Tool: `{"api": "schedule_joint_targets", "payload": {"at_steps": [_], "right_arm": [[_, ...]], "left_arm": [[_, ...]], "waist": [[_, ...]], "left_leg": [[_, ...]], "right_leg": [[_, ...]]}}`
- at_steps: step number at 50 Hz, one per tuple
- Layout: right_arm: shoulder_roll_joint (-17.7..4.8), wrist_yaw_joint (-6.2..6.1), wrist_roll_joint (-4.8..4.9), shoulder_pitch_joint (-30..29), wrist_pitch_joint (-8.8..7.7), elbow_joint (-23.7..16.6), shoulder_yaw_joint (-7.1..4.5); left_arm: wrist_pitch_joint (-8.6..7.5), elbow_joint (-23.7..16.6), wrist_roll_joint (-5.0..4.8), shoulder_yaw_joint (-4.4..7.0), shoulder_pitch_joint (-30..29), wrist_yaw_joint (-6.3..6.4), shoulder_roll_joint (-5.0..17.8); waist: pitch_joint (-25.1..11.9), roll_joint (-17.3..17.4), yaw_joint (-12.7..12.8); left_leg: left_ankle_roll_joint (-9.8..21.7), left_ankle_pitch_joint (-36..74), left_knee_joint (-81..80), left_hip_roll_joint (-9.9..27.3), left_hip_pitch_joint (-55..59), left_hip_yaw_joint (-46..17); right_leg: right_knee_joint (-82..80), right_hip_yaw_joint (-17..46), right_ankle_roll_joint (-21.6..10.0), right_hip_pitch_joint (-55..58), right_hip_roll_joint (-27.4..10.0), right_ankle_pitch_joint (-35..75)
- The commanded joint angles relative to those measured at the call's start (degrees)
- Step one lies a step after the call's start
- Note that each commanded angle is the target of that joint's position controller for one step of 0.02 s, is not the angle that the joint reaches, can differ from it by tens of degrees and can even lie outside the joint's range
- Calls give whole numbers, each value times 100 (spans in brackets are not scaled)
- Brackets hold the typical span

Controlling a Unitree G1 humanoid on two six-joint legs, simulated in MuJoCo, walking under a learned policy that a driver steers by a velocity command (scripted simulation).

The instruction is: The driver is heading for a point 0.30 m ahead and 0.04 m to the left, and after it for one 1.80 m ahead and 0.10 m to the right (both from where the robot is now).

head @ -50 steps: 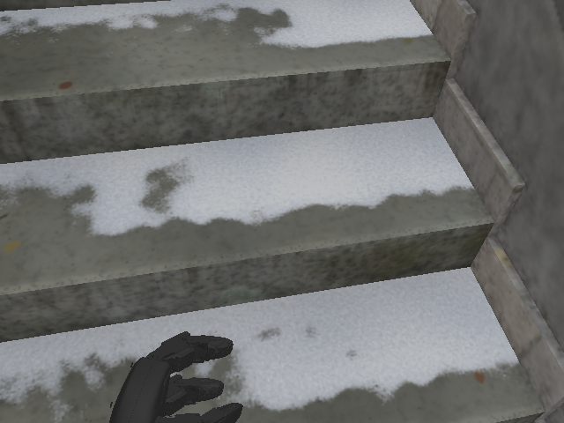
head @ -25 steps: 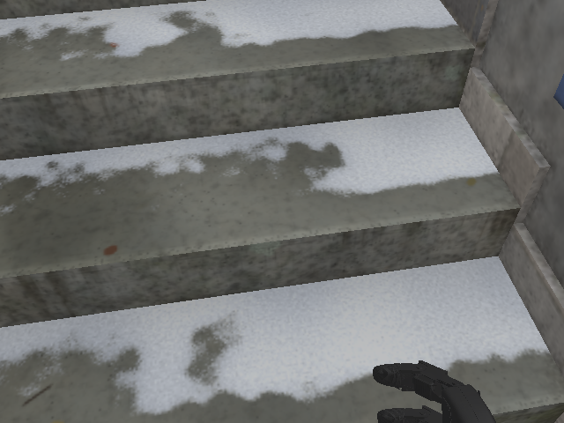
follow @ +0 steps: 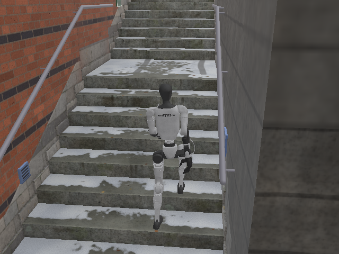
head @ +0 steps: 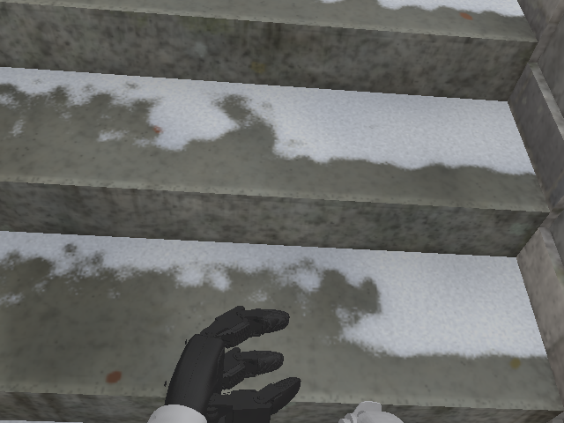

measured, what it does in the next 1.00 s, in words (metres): climbs: right foot 0.16 m higher, then left foot 0.16 m higher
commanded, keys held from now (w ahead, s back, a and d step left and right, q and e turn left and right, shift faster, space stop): w+q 0.34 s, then w+e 0.66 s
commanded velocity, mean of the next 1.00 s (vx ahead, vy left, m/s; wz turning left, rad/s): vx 0.50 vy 0.00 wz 0.06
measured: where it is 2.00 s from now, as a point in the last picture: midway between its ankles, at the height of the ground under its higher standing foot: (258, 24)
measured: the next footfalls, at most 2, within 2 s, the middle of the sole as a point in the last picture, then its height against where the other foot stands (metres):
right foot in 0.02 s outside the picture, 0.16 m higher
left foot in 0.62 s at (101, 333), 0.16 m higher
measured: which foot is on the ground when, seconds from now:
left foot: down 0.00-0.04, up 0.06-0.60, down 0.62-1.00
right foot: up 0.00-0.00, down 0.02-0.66, up 0.68-1.00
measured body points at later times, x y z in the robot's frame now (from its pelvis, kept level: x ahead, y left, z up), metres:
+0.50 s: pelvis +0.28 +0.03 +0.13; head +0.28 +0.02 +0.58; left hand +0.13 +0.18 -0.01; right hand +0.51 -0.06 +0.04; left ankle +0.36 +0.20 -0.32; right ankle +0.18 -0.12 -0.59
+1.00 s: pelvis +0.58 +0.15 +0.30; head +0.55 +0.16 +0.75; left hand +0.79 +0.35 +0.23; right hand +0.55 -0.06 +0.15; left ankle +0.51 +0.27 -0.43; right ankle +0.66 +0.03 -0.12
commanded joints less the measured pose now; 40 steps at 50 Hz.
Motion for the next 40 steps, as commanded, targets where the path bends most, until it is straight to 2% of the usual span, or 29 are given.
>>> {"api": "schedule_joint_targets", "payload": {"at_steps": [1, 2, 3, 4, 5, 6, 7, 8, 10, 11, 15, 16, 20, 23, 25, 26, 27, 28, 29, 30, 31, 32, 33, 34, 35, 36, 37, 38, 40], "right_arm": [[-1790, -49, -153, -938, -148, -498, -401], [-1284, 97, -43, -1013, -317, -859, -387], [-781, 226, -117, -1132, -440, -1082, -334], [-928, 402, -86, -1309, -536, -1278, -457], [-738, 379, 55, -1912, -378, -1580, -435], [-545, 341, 63, -2077, -237, -1741, -354], [-585, 356, 108, -2132, -139, -1873, -361], [-341, 359, 210, -1701, -50, -1831, -297], [36, 328, 218, -1658, -1, -2040, -108], [-35, 319, 196, -1668, 25, -2117, -90], [-518, 165, 103, -2208, 139, -2464, -193], [-495, 150, 87, -2131, 151, -2357, -191], [-541, 112, 91, -2984, 166, -2580, -190], [-249, 144, 295, -3840, 46, -2918, -9], [-112, 276, 197, -4685, -42, -3395, 165], [-61, 397, 197, -4913, -105, -3678, 246], [-97, 579, 196, -5192, -157, -3780, 314], [203, 654, 243, -5484, -191, -3957, 419], [-83, 654, 203, -4992, -189, -3712, 215], [-346, 645, 308, -4185, -314, -3608, 15], [-1116, 519, 296, -2510, -370, -3205, -346], [-1617, 342, 139, -1384, -286, -2807, -546], [-2601, 212, -129, -598, -185, -2450, -867], [-2440, 99, -297, -515, -136, -2345, -795], [-2141, 191, -284, -876, -183, -2124, -689], [-1769, 306, -159, -1337, -187, -1867, -594], [-1016, 390, -113, -1665, -231, -1545, -397], [-493, 455, -256, -2065, -307, -1343, -257], [-365, 442, -189, -2011, -362, -1007, -249]], "left_arm": [[-109, -120, 1, 1043, 2354, 147, 2114], [-85, 321, 325, 1225, 3240, 180, 2590], [2, 458, 432, 1244, 3289, 355, 2628], [113, 500, 263, 1152, 2748, 457, 2041], [244, 736, 191, 1037, 2382, 479, 1357], [301, 1124, 202, 876, 2347, 447, 688], [238, 1469, 313, 754, 2470, 382, 217], [201, 1655, 341, 741, 2398, 313, 117], [178, 1855, 192, 891, 2371, 173, 472], [196, 1868, 92, 911, 2274, 152, 596], [221, 1683, 130, 1000, 2286, 321, 1136], [200, 1733, 216, 943, 2572, 326, 1083], [287, 1900, 115, 942, 3556, 367, 1136], [391, 2013, 141, 997, 4245, 510, 1261], [455, 2122, 95, 1014, 4342, 639, 1176], [516, 2194, 51, 969, 4313, 710, 1096], [562, 2110, -8, 956, 4110, 686, 1082], [554, 2179, -172, 1020, 4303, 671, 1291], [551, 2364, -154, 1050, 4486, 595, 1532], [464, 2553, 4, 997, 4596, 455, 1699], [299, 2342, 102, 1021, 4149, 370, 2063], [141, 2211, -78, 1127, 3992, 287, 2105], [-25, 2014, -222, 1025, 3918, 174, 1607], [-163, 2205, -245, 1074, 3727, 38, 1322], [-84, 2031, -373, 1158, 3229, -23, 1033], [9, 1635, -355, 1097, 2594, 3, 567], [125, 1279, -289, 1086, 2052, 30, 570], [187, 1074, -250, 1112, 1878, 50, 698], [309, 951, -263, 943, 2117, -3, 367]], "waist": [[-1780, 1772, 2348], [-2892, -696, 2089], [-3188, -2787, 1848], [-2269, -1919, 1463], [-1002, -1145, 1216], [22, -339, 934], [177, -100, 587], [332, -366, 270], [436, -248, 27], [502, -99, -41], [535, -126, 116], [425, -247, 258], [913, -259, 818], [1290, -500, 1187], [1561, -369, 1288], [1465, -272, 1204], [1279, -329, 1224], [1000, -602, 1243], [671, -824, 999], [370, -1352, 428], [-507, -1585, -526], [-1566, -1327, -888], [-2697, 765, -791], [-3326, 1033, -635], [-2491, 600, -379], [-1528, 565, -55], [-568, 627, 195], [-205, 543, 538], [98, 522, 862]], "left_leg": [[518, 9109, 2506, 730, -583, -344], [432, 6629, 4392, -92, -2393, -99], [136, 1103, 7062, -1054, -3711, -414], [30, 1018, 8577, -786, -4073, -702], [-10, 962, 9127, -646, -4641, -55], [151, 811, 9488, -406, -5066, 241], [367, 942, 9289, -141, -4956, 384], [524, 698, 9662, -176, -5063, 267], [634, 950, 9643, -49, -5681, 232], [512, 1141, 9523, -11, -5906, 253], [-145, 1636, 8961, 55, -6434, 422], [-190, 1609, 9864, -77, -6717, 394], [-220, 1151, 9897, 37, -8070, 320], [-336, 335, 10288, 377, -9450, 184], [-387, 199, 9248, 931, -9737, 789], [-385, 415, 8522, 1237, -9178, 997], [-303, 821, 6768, 1255, -7138, 1600], [-187, 376, 5808, 1083, -5091, 1777], [-96, -462, 5842, 378, -3925, 2583], [259, -863, 5872, -66, -3014, 2657], [544, 55, 5361, -375, -1730, 2208], [937, 273, 4698, 418, 172, 265], [1495, -672, 2148, 1766, 1279, -2560], [1555, -1449, 524, 2508, 1188, -4279], [1141, -1293, 389, 2599, 349, -3569], [736, -1629, 707, 2449, -514, -2530], [451, -1392, 1072, 2270, -1449, -1352], [182, -1177, 1198, 2040, -2159, -512], [-150, -400, 952, 1840, -2093, 418]], "right_leg": [[-1696, 1676, -715, 5014, -40, -794], [-3268, 4098, -1168, 7161, -1187, -1448], [-5533, 7084, -1818, 7635, -2321, -1066], [-5695, 6876, -1469, 6623, -2322, -1144], [-5334, 5457, -1313, 5392, -2184, -1175], [-4844, 4124, -1139, 4308, -2021, -1043], [-4781, 3002, -845, 3837, -1600, -743], [-4939, 2576, -688, 3709, -1530, -639], [-5270, 1711, -431, 3832, -1407, -358], [-5365, 1436, -431, 3855, -1373, -289], [-5746, 805, -541, 4042, -1432, 139], [-5724, 861, -706, 4380, -1597, 263], [-5808, 765, -809, 5657, -1648, 309], [-6181, 1140, -922, 6935, -2054, 139], [-6692, 1254, -786, 7076, -2046, -260], [-6954, 1162, -712, 6746, -1906, -164], [-7668, 739, -806, 5672, -1674, 441], [-8100, 688, -790, 4977, -1687, 1265], [-7619, 463, -900, 5115, -1627, 3812], [-6451, 186, -769, 5568, -1584, 8043], [-5323, 387, -629, 5763, -1442, 9873], [-3702, 606, -200, 4487, -1007, 9220], [-1734, 1064, 210, 3601, -64, 4590], [775, 1867, 367, 3389, 433, 1142], [2251, 2189, 237, 2755, 326, 736], [2754, 1873, 11, 2168, 40, 975], [3079, 1642, -285, 1767, -221, 1192], [3146, 1688, -592, 1797, -360, 1362], [3428, 1820, -891, 1342, -239, 1466]]}}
